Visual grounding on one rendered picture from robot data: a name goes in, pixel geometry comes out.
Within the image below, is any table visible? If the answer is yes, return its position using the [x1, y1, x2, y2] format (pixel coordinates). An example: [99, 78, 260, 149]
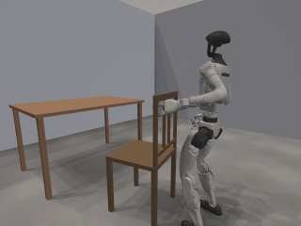
[8, 96, 145, 201]

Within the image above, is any robot right shin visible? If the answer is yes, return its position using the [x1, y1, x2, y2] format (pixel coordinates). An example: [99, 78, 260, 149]
[197, 161, 216, 207]

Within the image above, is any chair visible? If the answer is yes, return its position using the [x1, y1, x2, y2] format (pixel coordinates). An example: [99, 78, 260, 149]
[105, 90, 178, 226]

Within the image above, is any robot right hand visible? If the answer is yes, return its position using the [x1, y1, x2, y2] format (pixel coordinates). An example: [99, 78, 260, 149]
[186, 114, 203, 129]

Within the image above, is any robot left upper arm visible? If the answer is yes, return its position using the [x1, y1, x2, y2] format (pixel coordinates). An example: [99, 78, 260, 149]
[199, 61, 228, 105]

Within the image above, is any left robot forearm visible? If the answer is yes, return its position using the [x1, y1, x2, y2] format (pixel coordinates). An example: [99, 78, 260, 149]
[177, 89, 224, 110]

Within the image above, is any robot right upper arm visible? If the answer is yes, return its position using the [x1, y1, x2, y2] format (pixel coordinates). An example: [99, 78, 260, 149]
[224, 70, 231, 105]

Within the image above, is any robot left hand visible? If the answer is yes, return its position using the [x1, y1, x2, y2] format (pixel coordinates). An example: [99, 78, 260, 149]
[152, 99, 180, 117]

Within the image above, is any robot head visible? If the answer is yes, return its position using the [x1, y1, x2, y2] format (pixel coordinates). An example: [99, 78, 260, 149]
[205, 30, 230, 66]

